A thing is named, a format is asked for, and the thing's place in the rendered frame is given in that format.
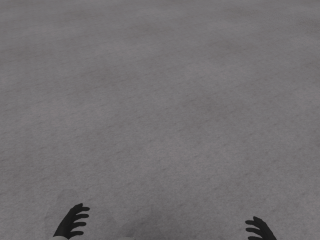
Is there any right robot hand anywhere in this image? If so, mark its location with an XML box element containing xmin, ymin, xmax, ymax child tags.
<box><xmin>245</xmin><ymin>216</ymin><xmax>277</xmax><ymax>240</ymax></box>

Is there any left robot hand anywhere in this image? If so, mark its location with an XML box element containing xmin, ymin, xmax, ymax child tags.
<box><xmin>53</xmin><ymin>203</ymin><xmax>90</xmax><ymax>240</ymax></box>

